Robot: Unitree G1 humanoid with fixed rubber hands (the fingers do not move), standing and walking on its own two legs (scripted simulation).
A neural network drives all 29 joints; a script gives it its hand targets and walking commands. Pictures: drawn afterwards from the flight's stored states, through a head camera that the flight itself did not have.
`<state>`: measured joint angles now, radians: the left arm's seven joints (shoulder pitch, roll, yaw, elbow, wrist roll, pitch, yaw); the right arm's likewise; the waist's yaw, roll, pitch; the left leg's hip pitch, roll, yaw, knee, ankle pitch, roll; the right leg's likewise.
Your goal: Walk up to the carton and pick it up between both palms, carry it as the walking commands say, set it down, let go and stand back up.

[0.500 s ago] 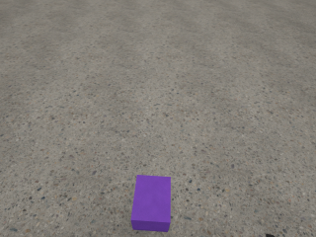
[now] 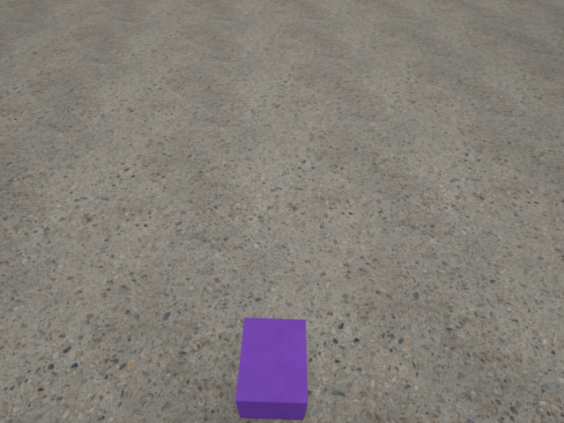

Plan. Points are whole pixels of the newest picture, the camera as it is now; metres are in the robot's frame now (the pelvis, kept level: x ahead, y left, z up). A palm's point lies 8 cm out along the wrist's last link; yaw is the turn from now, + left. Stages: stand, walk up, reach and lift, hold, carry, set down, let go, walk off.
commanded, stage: walk up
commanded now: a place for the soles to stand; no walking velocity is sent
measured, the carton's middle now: (273, 368) +0.44 +0.01 -0.68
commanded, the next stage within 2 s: reach and lift in 0.44 s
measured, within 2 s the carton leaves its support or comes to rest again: neither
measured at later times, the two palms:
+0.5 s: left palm out of the picture +0.11 +0.34 -0.08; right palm out of the picture +0.12 -0.32 -0.09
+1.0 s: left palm (105, 396) +0.22 +0.27 -0.13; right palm (445, 392) +0.22 -0.27 -0.12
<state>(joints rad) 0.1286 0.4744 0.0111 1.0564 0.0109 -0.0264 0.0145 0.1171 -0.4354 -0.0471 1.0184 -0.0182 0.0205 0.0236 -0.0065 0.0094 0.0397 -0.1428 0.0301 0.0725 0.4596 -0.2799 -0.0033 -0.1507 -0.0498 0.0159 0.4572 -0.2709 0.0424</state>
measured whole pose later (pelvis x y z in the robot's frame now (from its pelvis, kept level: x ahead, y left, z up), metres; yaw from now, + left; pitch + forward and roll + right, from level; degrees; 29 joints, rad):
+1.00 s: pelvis -0.06 -0.02 -0.05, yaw +4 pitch +10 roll -1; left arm -0.29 0.39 0.14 0.68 0.04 0.25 -0.08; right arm -0.22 -0.24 -0.15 0.58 0.02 0.26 -0.03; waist -0.04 -0.01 0.14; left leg -0.69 0.04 -0.04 0.87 -0.35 -0.03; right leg -0.66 -0.04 -0.04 0.86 -0.37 0.02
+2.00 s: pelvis -0.08 -0.01 -0.11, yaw +1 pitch +46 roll -1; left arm -1.24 0.27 0.35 0.97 0.11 0.12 -0.01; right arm -1.13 -0.15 -0.40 0.83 -0.08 0.13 -0.07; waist -0.02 0.01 -0.03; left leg -1.54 0.01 -0.04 1.03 -0.30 -0.02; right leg -1.52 -0.01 0.03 1.02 -0.30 0.04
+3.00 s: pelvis -0.13 -0.01 -0.35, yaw +0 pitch +40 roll -2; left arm -1.53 0.41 0.15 1.12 -0.10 0.11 0.07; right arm -1.45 -0.28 -0.24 1.03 0.14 0.11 -0.14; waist -0.02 -0.01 0.31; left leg -2.16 -0.04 -0.09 2.01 -0.56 -0.06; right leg -2.14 0.05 0.06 1.98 -0.56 0.09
